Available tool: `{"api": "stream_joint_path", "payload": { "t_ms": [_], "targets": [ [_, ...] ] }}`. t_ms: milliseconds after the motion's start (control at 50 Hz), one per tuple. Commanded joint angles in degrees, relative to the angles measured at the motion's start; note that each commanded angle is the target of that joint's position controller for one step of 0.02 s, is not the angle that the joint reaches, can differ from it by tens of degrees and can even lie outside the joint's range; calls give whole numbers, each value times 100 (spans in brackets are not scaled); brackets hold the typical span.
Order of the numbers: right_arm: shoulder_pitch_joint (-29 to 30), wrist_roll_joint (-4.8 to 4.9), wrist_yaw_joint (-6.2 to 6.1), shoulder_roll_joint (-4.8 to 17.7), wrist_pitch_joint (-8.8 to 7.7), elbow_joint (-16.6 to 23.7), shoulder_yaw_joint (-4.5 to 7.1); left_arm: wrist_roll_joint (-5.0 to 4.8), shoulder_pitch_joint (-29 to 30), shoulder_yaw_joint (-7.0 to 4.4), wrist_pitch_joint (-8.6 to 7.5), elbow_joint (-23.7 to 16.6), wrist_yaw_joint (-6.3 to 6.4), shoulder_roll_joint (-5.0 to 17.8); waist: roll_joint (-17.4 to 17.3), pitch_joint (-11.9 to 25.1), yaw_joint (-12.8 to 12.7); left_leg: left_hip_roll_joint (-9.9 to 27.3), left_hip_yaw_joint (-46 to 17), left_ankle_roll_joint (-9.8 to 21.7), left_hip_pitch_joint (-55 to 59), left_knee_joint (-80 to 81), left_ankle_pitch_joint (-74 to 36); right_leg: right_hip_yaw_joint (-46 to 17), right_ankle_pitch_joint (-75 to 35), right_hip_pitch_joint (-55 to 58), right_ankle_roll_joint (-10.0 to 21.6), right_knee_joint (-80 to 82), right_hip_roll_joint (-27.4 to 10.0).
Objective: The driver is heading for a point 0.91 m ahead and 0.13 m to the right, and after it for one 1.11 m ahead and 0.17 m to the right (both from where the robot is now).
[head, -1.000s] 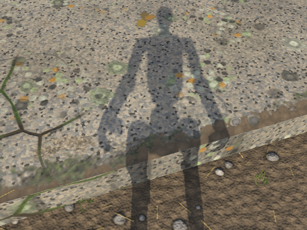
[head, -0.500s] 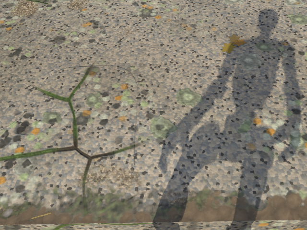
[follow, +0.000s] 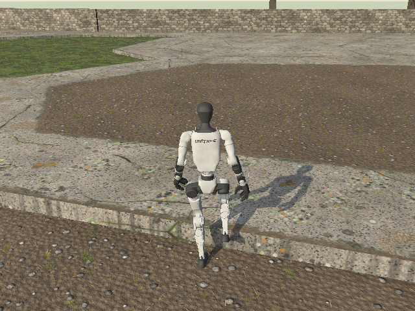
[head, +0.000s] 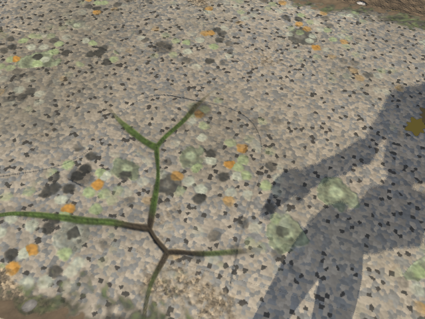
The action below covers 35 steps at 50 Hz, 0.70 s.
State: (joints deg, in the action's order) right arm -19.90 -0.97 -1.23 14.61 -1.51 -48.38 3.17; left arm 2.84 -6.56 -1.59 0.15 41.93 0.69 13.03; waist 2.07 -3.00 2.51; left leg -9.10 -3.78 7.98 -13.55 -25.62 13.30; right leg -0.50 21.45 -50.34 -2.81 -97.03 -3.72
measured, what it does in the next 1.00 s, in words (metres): climbs: right foot 0.18 m higher, then left foot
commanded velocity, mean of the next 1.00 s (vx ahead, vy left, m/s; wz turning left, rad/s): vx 0.09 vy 0.00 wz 0.21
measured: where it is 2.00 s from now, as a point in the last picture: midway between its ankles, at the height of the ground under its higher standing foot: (185, 168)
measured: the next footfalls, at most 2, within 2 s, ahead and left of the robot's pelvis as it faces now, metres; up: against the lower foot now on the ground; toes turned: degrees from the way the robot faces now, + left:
right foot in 0.34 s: +0.32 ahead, -0.11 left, +0.18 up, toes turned +7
left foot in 1.00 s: +0.33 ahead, +0.10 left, +0.18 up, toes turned +7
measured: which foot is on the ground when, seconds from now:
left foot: down 0.00-0.36, up 0.38-0.98, down 1.00-1.00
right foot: up 0.00-0.32, down 0.34-1.00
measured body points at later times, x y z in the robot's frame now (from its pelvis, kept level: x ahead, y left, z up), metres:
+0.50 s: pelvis +0.19 -0.06 +0.11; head +0.22 -0.06 +0.56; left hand +0.32 +0.19 +0.00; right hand +0.34 -0.30 -0.01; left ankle +0.09 +0.07 -0.43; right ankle +0.28 -0.12 -0.56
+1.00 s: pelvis +0.28 +0.00 +0.17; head +0.29 +0.01 +0.62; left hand +0.33 +0.27 +0.05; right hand +0.47 -0.22 +0.08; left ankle +0.29 +0.10 -0.56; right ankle +0.28 -0.12 -0.56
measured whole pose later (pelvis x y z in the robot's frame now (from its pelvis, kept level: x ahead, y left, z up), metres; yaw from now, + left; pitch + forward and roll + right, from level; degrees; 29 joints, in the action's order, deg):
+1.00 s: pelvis +0.28 +0.00 +0.17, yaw +9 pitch +2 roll -1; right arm -15.1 -3.1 2.6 13.9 -4.4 -37.6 1.1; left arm 3.1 -17.0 -0.5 -5.0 42.8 -0.9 15.1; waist 0.8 1.9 -2.9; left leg -1.3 0.5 1.9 -19.6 -31.0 13.9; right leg 4.3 19.7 -16.3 3.1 -33.0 -1.0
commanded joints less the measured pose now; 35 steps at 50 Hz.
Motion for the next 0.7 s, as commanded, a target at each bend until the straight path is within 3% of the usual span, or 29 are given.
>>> {"api": "stream_joint_path", "payload": {
  "t_ms": [20, 100, 140, 180, 200, 220, 240, 260, 280, 300, 320, 340, 360, 380, 400, 420, 440, 460, 480, 520, 540, 580, 620, 640, 660, 700],
  "targets": [
    [-686, -45, -66, 741, -61, 165, 122, -5, 508, 43, 64, -728, 127, 10, -501, 494, 82, 1894, -2004, 1034, 1270, 282, -3422, 209, 410, -2038, 132, -2239, 309],
    [-1166, -72, -141, 672, -113, -70, -4, 70, 1337, 256, 79, -1341, 137, -246, -354, 145, 210, 1994, -2388, 857, 1769, 346, -2181, 137, 861, -3716, 369, -2940, 342],
    [-1169, -74, -153, 628, -124, -167, -60, 33, 1531, 317, 100, -1553, 104, -298, -383, 56, 183, 1811, -2209, 727, 1519, 522, -1998, 300, 897, -3641, 362, -2474, 391],
    [-1209, 9, -209, 608, -79, -355, -80, 82, 1850, 467, 183, -1924, 96, -529, -413, 60, 150, 1606, -1966, 520, 1211, 836, -2225, 511, 783, -3196, 342, -1340, 327],
    [-1308, -44, -270, 555, -25, -421, -84, 64, 1992, 477, 219, -2082, 90, -615, -726, 127, 232, 1624, -2011, 610, 1306, 1023, -2748, 607, 746, -3025, 325, -1218, 341],
    [-1304, -19, -414, 669, 11, -434, -22, 77, 1992, 473, 236, -2270, 83, -639, -723, 261, 126, 1960, -2107, 559, 1617, 1168, -3629, 116, 896, -2710, 441, -968, 174],
    [-1285, 65, -421, 810, 93, -340, 24, 4, 1703, 502, 274, -2210, 47, -584, -470, 555, 66, 1967, -1738, 540, 1753, 1527, -4294, 566, 930, -1886, 506, 34, 230],
    [-1346, 98, -420, 745, 165, -356, 38, 1, 1718, 496, 302, -2104, 53, -663, -495, 652, 157, 1863, -1336, 417, 1888, 1371, -5412, 472, 1105, -1242, 674, 296, 308],
    [-775, 93, -359, 724, 166, -47, 27, -182, 1132, 474, 275, -1863, 45, -609, -576, 893, -208, 1599, -580, 197, 1237, 943, -7589, 860, 1423, 365, 834, 1533, 532],
    [-670, 148, -301, 861, 136, 36, 101, -246, 618, 381, 261, -1638, 60, -512, -1016, 1308, -368, 1670, -714, 101, 823, 528, -9195, 872, 991, 1788, 913, 1886, 767],
    [-488, 247, -230, 1044, 38, 41, 166, -285, -257, 209, 248, -1357, 73, -244, -1313, 1657, -802, 1859, -783, 7, 835, -203, -9767, 564, 513, 2711, 1031, 2354, 799],
    [-190, 352, -124, 1188, -69, 151, 254, -190, -1058, 40, 168, -1041, 58, 144, -850, 2040, -1257, 1613, -586, -136, 572, -1330, -8978, 10, 131, 3842, 1153, 3537, 718],
    [-116, 435, 56, 824, -125, 495, 226, -69, -1557, -217, 140, -824, 132, 980, 1358, 2331, -1395, 202, -281, -699, -1231, -4042, -2954, -3272, -2996, 4967, 2273, 5225, -1079],
    [-509, 256, 215, 504, -144, -8, 154, 298, -1104, -136, -54, -1040, 240, 889, 2551, 3320, -1145, -834, -1759, -854, -1197, -6596, 940, -6050, -4023, 4624, 2940, 7159, -1613],
    [-573, 251, 291, 419, -56, 267, 170, 20, -38, -24, -174, -1301, 208, 522, 1605, 2288, -573, -635, -1756, -939, -1733, -7641, 1496, -5588, -2877, 3514, 2664, 7082, -1696],
    [-93, 203, 219, 242, 136, 494, 37, -244, 399, 67, -237, -1222, 170, 129, 648, 1339, -354, -394, -1123, -970, -2075, -7709, 1634, -4720, -1909, 2689, 2286, 6944, -1402],
    [-80, 95, 109, -48, 300, 555, -77, -382, 498, 122, -280, -906, 140, -187, -79, 500, -76, -199, -768, -917, -2335, -7839, 1703, -3909, -1113, 1929, 1966, 6877, -1163],
    [-215, 67, 4, 61, 435, 556, -88, -383, 505, 165, -348, -733, 133, -369, -372, 206, 153, 96, -644, -827, -2292, -7797, 1493, -3066, -504, 1419, 1692, 6699, -921],
    [-244, 93, 11, 159, 444, 613, -101, -335, 375, 168, -375, -582, 135, -392, -418, 98, 213, 206, -540, -760, -2291, -7736, 1183, -2303, -162, 1354, 1555, 6710, -613],
    [-30, 189, -20, 118, 337, 856, -143, -330, 39, 118, -471, -419, 203, -257, -257, 133, 138, 200, -651, -683, -2518, -7324, 369, -1527, -738, 1647, 1611, 6842, -428],
    [-8, 180, -43, 33, 308, 914, -185, -314, -266, 118, -512, -333, 243, -199, 2, 279, 36, 139, -636, -653, -2948, -7823, 255, -1565, -986, 2120, 1705, 6883, -549],
    [231, 215, -45, 67, 244, 1115, -216, -312, -555, 83, -545, -360, 304, -36, -70, 488, -39, 251, -838, -664, -3296, -7223, -117, -1298, -1286, 2760, 1684, 7156, -509],
    [439, 183, -48, 139, 218, 1225, -213, -325, -642, 43, -521, -424, 352, 169, -58, 578, -69, 321, -792, -837, -3291, -6488, -454, -1036, -1485, 3095, 1697, 7363, -473],
    [578, 172, -57, 116, 203, 1364, -235, -364, -693, 29, -458, -433, 369, 241, 83, 609, -63, 406, -661, -1003, -3327, -5857, -534, -852, -1344, 3321, 1697, 7512, -375],
    [676, 149, -77, 83, 216, 1484, -242, -366, -712, 52, -373, -444, 395, 150, 167, 597, -78, 492, -751, -1175, -3339, -5452, -615, -880, -1408, 3414, 1714, 7494, -437],
    [735, 135, -138, 127, 274, 1559, -226, -368, -971, 26, -251, -451, 467, 268, 358, 669, -185, 567, -721, -1426, -3498, -5288, -574, -1138, -1303, 3796, 1895, 7590, -696]
  ]
}}
Velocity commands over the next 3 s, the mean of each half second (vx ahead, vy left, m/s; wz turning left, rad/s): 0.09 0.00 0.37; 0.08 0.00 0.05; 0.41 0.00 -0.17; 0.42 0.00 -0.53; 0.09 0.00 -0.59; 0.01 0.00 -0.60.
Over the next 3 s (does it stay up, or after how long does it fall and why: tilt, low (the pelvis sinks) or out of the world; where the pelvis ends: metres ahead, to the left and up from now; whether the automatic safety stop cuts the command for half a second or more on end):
stays up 0.94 0.05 0.18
